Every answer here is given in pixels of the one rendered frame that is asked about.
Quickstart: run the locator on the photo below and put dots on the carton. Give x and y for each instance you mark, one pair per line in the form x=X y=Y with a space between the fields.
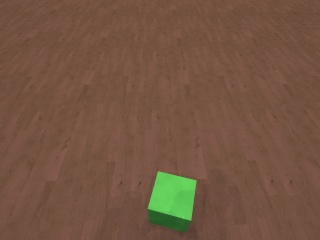
x=171 y=202

